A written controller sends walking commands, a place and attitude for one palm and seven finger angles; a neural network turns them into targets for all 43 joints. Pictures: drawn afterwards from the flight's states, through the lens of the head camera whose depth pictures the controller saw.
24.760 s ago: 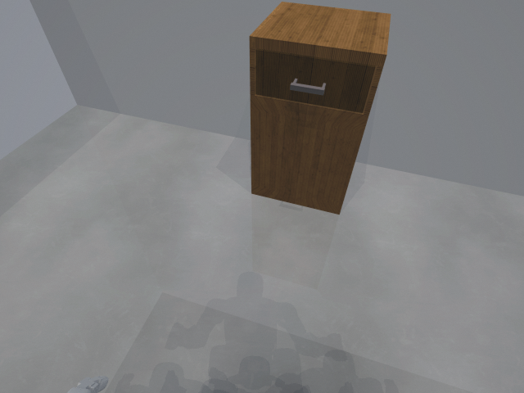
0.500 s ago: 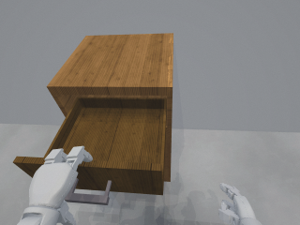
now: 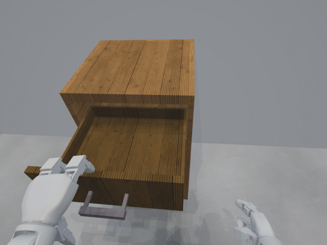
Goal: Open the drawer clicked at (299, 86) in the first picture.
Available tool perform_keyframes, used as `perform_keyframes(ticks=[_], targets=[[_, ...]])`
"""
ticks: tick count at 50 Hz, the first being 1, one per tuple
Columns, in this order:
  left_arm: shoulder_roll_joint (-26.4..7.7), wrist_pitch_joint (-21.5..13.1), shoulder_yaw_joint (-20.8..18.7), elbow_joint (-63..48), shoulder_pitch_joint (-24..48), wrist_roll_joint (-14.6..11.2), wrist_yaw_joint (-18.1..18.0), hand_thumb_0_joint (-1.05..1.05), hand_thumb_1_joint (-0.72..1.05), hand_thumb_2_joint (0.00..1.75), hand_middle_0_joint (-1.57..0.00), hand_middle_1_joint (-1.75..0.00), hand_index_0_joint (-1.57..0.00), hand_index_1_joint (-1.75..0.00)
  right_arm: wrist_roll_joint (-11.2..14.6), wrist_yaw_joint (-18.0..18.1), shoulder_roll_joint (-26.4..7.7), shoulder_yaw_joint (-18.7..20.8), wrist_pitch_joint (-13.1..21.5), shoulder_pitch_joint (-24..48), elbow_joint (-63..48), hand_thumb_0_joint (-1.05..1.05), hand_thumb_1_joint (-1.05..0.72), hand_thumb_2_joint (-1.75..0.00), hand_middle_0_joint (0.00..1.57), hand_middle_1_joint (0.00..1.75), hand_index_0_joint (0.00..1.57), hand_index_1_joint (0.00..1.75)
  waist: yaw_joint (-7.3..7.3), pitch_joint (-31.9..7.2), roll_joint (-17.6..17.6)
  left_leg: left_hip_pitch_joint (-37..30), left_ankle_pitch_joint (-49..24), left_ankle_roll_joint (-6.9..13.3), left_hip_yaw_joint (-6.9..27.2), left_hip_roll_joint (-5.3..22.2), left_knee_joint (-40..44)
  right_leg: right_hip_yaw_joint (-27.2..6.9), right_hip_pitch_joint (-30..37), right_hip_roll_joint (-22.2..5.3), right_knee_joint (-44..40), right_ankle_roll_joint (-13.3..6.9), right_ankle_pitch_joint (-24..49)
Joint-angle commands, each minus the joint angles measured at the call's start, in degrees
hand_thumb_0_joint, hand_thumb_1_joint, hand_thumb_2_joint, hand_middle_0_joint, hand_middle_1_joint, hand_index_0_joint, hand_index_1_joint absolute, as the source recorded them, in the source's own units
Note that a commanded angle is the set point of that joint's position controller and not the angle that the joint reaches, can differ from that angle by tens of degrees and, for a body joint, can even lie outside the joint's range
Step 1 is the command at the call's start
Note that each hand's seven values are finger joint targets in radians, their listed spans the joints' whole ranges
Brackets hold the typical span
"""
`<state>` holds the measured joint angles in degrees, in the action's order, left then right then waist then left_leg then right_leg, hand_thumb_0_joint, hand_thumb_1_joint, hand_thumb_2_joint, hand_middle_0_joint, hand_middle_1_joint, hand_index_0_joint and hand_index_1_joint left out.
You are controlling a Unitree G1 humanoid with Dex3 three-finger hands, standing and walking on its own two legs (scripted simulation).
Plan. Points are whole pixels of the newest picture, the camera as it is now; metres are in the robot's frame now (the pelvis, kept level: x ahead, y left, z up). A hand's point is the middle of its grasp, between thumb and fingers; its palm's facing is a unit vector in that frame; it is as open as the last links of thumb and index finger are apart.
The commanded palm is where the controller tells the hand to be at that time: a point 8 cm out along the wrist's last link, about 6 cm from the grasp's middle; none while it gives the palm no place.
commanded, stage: draw the hand back to the body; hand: left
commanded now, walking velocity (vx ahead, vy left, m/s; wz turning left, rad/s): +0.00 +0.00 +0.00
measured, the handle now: (105, 204) +0.23 +0.21 -0.07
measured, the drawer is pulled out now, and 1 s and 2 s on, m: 0.29 0.29 0.29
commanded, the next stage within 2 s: step back with the hand held close in 1.28 s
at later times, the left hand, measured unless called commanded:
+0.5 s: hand (74, 186) +0.18 +0.20 +0.14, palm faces +0.32 -0.88 -0.36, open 13.4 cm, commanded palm +0.14 +0.24 +0.17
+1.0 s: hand (69, 172) +0.19 +0.20 +0.18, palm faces +0.40 -0.81 -0.42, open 9.3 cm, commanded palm +0.14 +0.24 +0.20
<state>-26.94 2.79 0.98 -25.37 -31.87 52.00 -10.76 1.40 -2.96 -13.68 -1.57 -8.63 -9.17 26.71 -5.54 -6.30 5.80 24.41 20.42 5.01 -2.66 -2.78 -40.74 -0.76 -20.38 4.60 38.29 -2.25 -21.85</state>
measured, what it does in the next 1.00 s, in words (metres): shifts its weight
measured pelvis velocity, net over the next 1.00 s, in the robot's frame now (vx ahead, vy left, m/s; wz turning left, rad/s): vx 0.03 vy -0.04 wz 0.06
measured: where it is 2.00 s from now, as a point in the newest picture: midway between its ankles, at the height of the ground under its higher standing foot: outside the picture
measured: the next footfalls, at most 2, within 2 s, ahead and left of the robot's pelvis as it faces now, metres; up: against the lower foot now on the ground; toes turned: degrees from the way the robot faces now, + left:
none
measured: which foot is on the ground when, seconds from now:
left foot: down 0.00-1.00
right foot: down 0.00-1.00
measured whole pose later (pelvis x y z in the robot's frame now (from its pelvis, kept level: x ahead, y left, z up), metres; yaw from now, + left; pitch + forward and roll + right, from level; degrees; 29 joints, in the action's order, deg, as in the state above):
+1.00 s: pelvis +0.03 -0.04 +0.02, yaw +3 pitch -1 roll +0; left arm -19.9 -5.0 -15.4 -28.0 -33.4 -5.2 -6.1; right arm 1.8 3.5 -13.4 -0.4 4.0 -9.0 34.7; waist -2.7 -0.9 4.3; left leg 9.9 15.6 1.6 1.4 -2.4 -26.8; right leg 2.0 -4.5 5.4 22.8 -5.2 -17.1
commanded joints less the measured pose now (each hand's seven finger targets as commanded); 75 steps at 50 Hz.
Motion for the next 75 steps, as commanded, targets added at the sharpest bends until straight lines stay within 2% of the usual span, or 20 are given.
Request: perform_keyframes(ticks=[1,9,13,14,15,16,19,25,34,40,47,50,54,62,69,70,71,72,73,75], targets=[[-8.17,0.52,-7.41,-11.86,2.05,-1.95,-0.92,0.0,-0.5,0.3,-0.3,-1.2,-0.3,-1.2,0.71,0.39,-5.25,2.14,3.18,9.31,-10.47,0.0,-0.9,-0.9,0.2,0.3,0.2,0.3,0.21,-3.21,-2.31,-10.65,-15.87,-2.87,6.07,4.74,7.42,-0.57,-3.73,-2.5,-7.89,-0.81,9.81],[-10.33,-0.76,-8.87,-13.57,4.74,-2.13,0.55,0.0,-0.5,0.3,-0.3,-1.2,-0.3,-1.2,0.31,1.31,-5.65,1.82,3.7,8.61,-9.69,0.0,-0.9,-0.9,0.2,0.3,0.2,0.3,0.46,-1.28,-1.4,-11.27,-11.56,-2.74,6.62,5.0,9.56,-0.42,-3.95,-2.57,-9.97,-0.89,5.03],[-12.57,-1.31,-11.38,-13.85,4.83,-1.17,0.27,0.0,-0.5,0.3,-0.3,-1.2,-0.3,-1.2,-0.05,1.5,-5.81,1.48,3.88,8.67,-9.74,0.0,-0.9,-0.9,0.2,0.3,0.2,0.3,-0.9,-3.36,0.01,-12.01,-11.16,-2.83,6.49,4.6,9.45,-0.37,-2.91,-2.39,-10.07,-1.19,4.68],[-11.61,-1.36,-11.07,-13.5,4.73,-2.28,0.29,0.0,-0.5,0.3,-0.3,-1.2,-0.3,-1.2,0.44,1.63,-5.61,1.9,3.85,8.94,-9.61,0.0,-0.9,-0.9,0.2,0.3,0.2,0.3,0.03,-1.52,-0.68,-11.9,-11.02,-2.95,6.65,4.7,9.86,-0.65,-3.21,-2.63,-10.43,-1.04,4.61],[11.44,-4.47,-6.41,-10.55,6.3,-46.16,2.0,0.0,-0.47,0.32,-0.3,-1.18,-0.3,-1.18,1.45,3.25,-1.56,1.23,8.25,5.05,-11.39,0.0,-0.9,-0.9,0.2,0.3,0.2,0.3,6.28,1.32,-5.49,-19.14,-6.53,-2.26,9.49,5.62,12.84,3.05,1.27,-2.5,-10.97,-0.83,4.22],[3.89,-6.47,-10.84,-10.63,3.28,-48.65,1.72,0.0,-0.43,0.33,-0.29,-1.15,-0.29,-1.15,1.57,4.55,-3.28,1.51,11.46,5.44,-10.0,0.0,-0.9,-0.9,0.2,0.3,0.2,0.3,4.45,1.57,-5.88,-18.99,-3.81,-2.74,11.22,7.45,14.74,1.13,1.18,-2.85,-10.78,-0.45,2.33],[0.84,-9.45,-14.88,-16.2,2.5,-53.48,1.33,0.0,-0.32,0.37,-0.29,-1.09,-0.29,-1.09,0.92,6.41,-3.83,0.91,13.93,5.35,-8.45,0.0,-0.9,-0.9,0.2,0.3,0.2,0.3,3.43,0.66,-5.83,-17.37,-7.06,-3.71,10.51,6.53,16.56,1.35,5.01,-4.03,-12.27,-0.26,6.25],[0.66,-11.74,-16.0,-16.7,3.39,-54.97,1.67,0.0,-0.12,0.47,-0.27,-0.95,-0.27,-0.95,0.1,6.38,-4.38,0.19,18.46,4.35,-3.75,0.0,-0.9,-0.9,0.2,0.3,0.2,0.3,3.19,5.65,2.66,-15.21,-11.51,-4.05,8.55,4.98,17.03,1.64,6.64,-4.64,-15.96,-0.92,10.43],[0.25,-11.94,-20.03,-14.41,-1.22,-57.14,3.8,0.0,0.2,0.6,-0.25,-0.75,-0.25,-0.75,0.37,5.87,-4.33,2.17,17.39,5.51,-2.4,0.0,-0.9,-0.9,0.2,0.3,0.2,0.3,3.01,-0.47,-5.27,-18.9,-22.99,-3.4,5.99,4.47,14.79,1.06,12.38,-5.44,-16.83,0.14,23.7],[-1.91,-11.95,-22.22,-15.68,-0.24,-56.9,3.5,0.0,0.41,0.69,-0.24,-0.62,-0.24,-0.62,0.28,6.33,-4.67,2.48,16.93,5.76,-1.29,0.0,-0.9,-0.9,0.2,0.3,0.2,0.3,2.92,-2.18,-1.95,-21.19,-25.74,-2.99,4.88,3.69,13.88,0.72,12.49,-5.84,-17.86,0.69,28.69],[-2.8,-11.48,-24.29,-15.46,1.52,-57.44,3.56,0.0,0.65,0.8,-0.22,-0.46,-0.22,-0.46,0.56,6.76,-4.46,2.8,16.08,7.16,-1.49,0.0,-0.9,-0.9,0.2,0.3,0.2,0.3,3.01,-0.15,-3.69,-21.02,-26.68,-2.97,4.01,3.45,13.57,-0.38,13.18,-6.55,-18.58,1.38,34.88],[-1.97,-11.33,-24.7,-11.15,-0.29,-57.49,3.76,0.0,0.76,0.84,-0.21,-0.39,-0.21,-0.39,0.31,6.64,-4.15,2.73,15.21,7.1,-0.73,0.0,-0.9,-0.9,0.2,0.3,0.2,0.3,2.75,0.49,-5.86,-20.76,-25.19,-2.64,3.79,3.19,13.96,0.4,13.28,-6.65,-18.69,1.81,34.84],[-0.51,-11.13,-22.26,-12.12,1.12,-57.95,4.25,0.0,0.9,0.9,-0.2,-0.3,-0.2,-0.3,0.75,6.49,-4.03,2.53,14.83,7.99,-1.86,0.0,-0.9,-0.9,0.2,0.3,0.2,0.3,3.18,2.72,-3.24,-20.29,-22.13,-2.75,4.13,3.37,15.09,-0.27,12.47,-6.84,-19.58,1.75,29.9],[-3.3,-11.8,-24.55,-14.14,3.17,-57.95,3.58,0.0,0.9,0.9,-0.2,-0.3,-0.2,-0.3,0.54,7.12,-4.24,2.59,15.38,8.79,-1.86,0.0,-0.9,-0.9,0.2,0.3,0.2,0.3,2.87,2.38,-3.97,-20.56,-18.74,-2.66,4.02,3.11,15.32,-1.74,11.64,-6.74,-22.17,1.81,25.25],[-1.27,-12.39,-22.72,-12.57,2.05,-58.02,3.58,0.0,0.9,0.9,-0.2,-0.3,-0.2,-0.3,0.71,6.95,-4.09,2.58,15.71,8.81,-1.57,0.0,-0.9,-0.9,0.2,0.3,0.2,0.3,3.05,3.77,-2.64,-20.32,-16.5,-2.65,4.26,3.2,16.23,-1.4,11.33,-6.93,-22.76,1.72,20.11],[-12.92,-15.64,-34.08,-20.6,11.79,-56.75,2.72,0.0,0.9,0.9,-0.2,-0.3,-0.2,-0.3,0.87,6.28,-6.0,3.23,14.94,5.68,-3.69,0.0,-0.9,-0.9,0.2,0.3,0.2,0.3,3.62,8.29,-4.4,-16.39,-13.01,-1.37,6.64,3.46,12.73,-9.02,5.25,-10.13,-26.42,3.89,23.11],[-7.81,-16.41,-30.77,-13.24,6.28,-56.43,3.38,0.0,0.9,0.9,-0.2,-0.3,-0.2,-0.3,0.27,5.98,-4.78,3.3,14.37,5.76,-1.53,0.0,-0.9,-0.9,0.2,0.3,0.2,0.3,4.4,8.46,-9.48,-15.2,-11.87,-1.36,6.8,3.16,10.1,-8.78,5.3,-11.79,-26.75,4.27,24.29],[-8.76,-16.94,-31.08,-13.84,6.47,-56.33,3.72,0.0,0.9,0.9,-0.2,-0.3,-0.2,-0.3,0.28,5.7,-5.17,3.61,14.22,6.55,-2.31,0.0,-0.9,-0.9,0.2,0.3,0.2,0.3,4.07,8.75,-11.07,-15.08,-10.9,-1.52,6.66,2.71,8.88,-10.46,3.88,-12.52,-27.4,4.48,26.69],[-4.54,-16.51,-28.06,-9.58,2.34,-55.99,4.03,0.0,0.9,0.9,-0.2,-0.3,-0.2,-0.3,0.62,5.69,-4.53,3.64,13.87,6.76,-2.23,0.0,-0.9,-0.9,0.2,0.3,0.2,0.3,4.53,8.01,-12.39,-14.05,-10.8,-1.76,6.27,2.79,8.22,-9.58,5.3,-13.36,-25.89,4.58,28.32],[-1.64,-16.58,-25.86,-8.6,-2.64,-55.95,4.72,0.0,0.9,0.9,-0.2,-0.3,-0.2,-0.3,0.9,5.12,-5.41,3.99,12.91,6.76,-2.94,0.0,-0.9,-0.9,0.2,0.3,0.2,0.3,4.5,4.22,-9.29,-13.36,-11.6,-1.47,5.89,3.18,9.65,-7.63,8.04,-13.19,-23.08,5.43,29.63]])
